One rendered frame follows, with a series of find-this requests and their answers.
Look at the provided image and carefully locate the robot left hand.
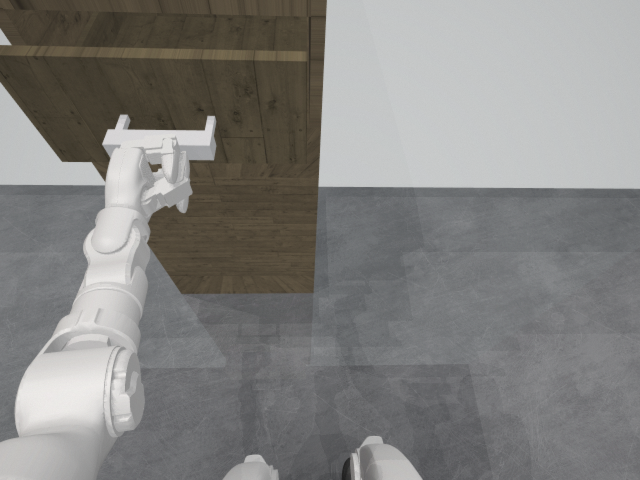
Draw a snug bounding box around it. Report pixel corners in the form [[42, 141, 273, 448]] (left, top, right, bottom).
[[105, 134, 193, 223]]

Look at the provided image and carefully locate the robot right thigh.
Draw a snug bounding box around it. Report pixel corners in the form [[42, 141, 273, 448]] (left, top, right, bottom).
[[350, 443, 423, 480]]

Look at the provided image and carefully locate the left robot shin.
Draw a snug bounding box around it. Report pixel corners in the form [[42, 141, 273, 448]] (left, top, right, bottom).
[[244, 455, 266, 463]]

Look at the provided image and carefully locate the handle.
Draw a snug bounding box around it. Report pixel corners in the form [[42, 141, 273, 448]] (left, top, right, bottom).
[[102, 115, 216, 160]]

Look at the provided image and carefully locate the robot left upper arm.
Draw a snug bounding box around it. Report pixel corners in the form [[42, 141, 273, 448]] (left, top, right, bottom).
[[0, 346, 145, 480]]

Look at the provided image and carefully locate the robot left forearm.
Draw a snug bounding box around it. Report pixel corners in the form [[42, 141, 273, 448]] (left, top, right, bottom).
[[15, 207, 150, 435]]

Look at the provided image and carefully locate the drawer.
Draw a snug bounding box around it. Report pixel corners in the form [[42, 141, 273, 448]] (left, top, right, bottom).
[[0, 11, 307, 164]]

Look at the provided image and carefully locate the cabinet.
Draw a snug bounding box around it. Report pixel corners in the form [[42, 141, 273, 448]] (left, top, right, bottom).
[[0, 0, 327, 294]]

